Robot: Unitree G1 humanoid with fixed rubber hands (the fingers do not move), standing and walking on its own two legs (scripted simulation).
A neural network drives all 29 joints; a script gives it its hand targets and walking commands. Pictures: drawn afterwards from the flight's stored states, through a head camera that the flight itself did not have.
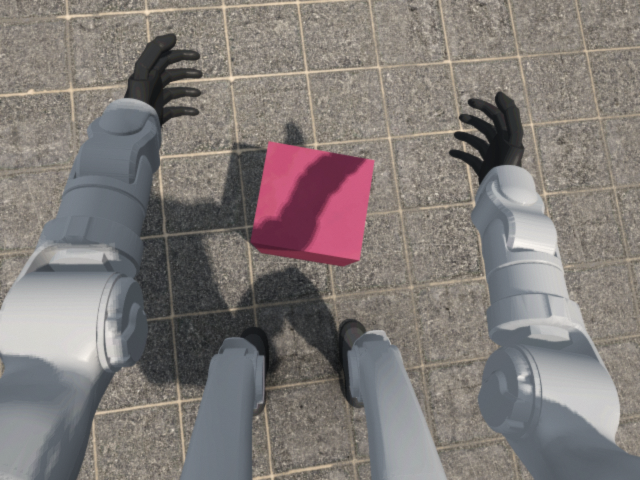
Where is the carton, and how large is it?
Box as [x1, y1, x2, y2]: [250, 141, 374, 265]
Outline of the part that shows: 269,141 250,242 261,252 324,263 345,265 359,260 374,160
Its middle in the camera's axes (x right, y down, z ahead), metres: -0.02 -0.07 +0.87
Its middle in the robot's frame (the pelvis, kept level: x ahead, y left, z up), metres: +0.50 -0.03 -0.52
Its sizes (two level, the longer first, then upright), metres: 0.210 0.200 0.250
